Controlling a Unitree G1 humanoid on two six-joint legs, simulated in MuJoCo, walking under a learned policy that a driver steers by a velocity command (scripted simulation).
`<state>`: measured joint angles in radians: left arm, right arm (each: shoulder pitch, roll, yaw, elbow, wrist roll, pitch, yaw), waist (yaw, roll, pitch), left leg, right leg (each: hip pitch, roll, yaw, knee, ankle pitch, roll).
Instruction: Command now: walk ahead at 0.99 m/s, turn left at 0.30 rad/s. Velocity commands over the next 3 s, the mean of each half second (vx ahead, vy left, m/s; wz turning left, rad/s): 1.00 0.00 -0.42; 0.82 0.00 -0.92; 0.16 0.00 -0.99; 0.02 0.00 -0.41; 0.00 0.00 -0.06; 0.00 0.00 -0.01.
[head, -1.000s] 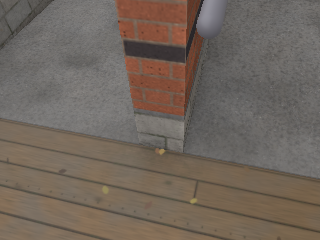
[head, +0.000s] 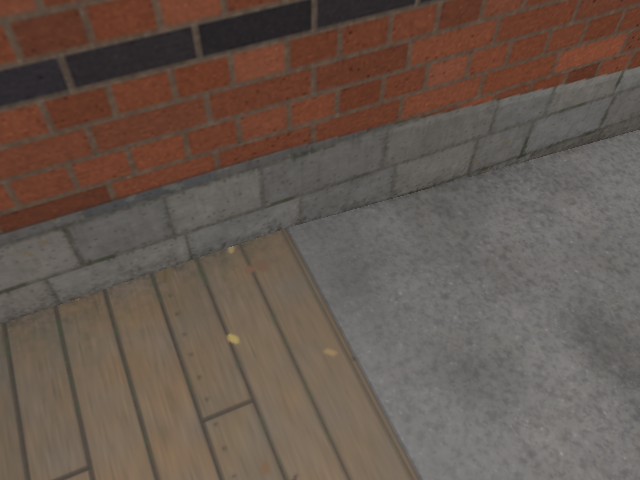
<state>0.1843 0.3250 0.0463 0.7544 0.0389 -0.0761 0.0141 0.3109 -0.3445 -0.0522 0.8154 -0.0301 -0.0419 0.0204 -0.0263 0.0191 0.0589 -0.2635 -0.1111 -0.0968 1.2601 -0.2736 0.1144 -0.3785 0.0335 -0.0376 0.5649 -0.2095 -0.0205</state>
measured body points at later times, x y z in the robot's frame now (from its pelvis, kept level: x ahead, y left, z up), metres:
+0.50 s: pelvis +0.47 +0.01 +0.01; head +0.49 +0.01 +0.46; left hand +0.70 +0.25 -0.09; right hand +0.42 -0.28 -0.11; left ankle +0.42 +0.13 -0.73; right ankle +0.49 -0.12 -0.65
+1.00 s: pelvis +0.79 -0.12 +0.00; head +0.84 -0.16 +0.44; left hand +1.04 +0.03 -0.12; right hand +0.87 -0.44 -0.05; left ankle +1.02 -0.13 -0.69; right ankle +0.77 -0.12 -0.73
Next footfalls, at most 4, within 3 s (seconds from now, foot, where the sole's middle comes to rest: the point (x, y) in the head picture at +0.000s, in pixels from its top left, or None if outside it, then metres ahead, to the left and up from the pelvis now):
0.28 left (259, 473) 0.46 0.13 -0.76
0.68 right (380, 323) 0.80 -0.14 -0.77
1.06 left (386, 238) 1.06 -0.18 -0.78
1.38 right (430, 396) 0.62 -0.23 -0.77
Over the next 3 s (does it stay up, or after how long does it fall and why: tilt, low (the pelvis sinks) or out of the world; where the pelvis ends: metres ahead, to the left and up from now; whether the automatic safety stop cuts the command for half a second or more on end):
stays up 0.66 -0.24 0.00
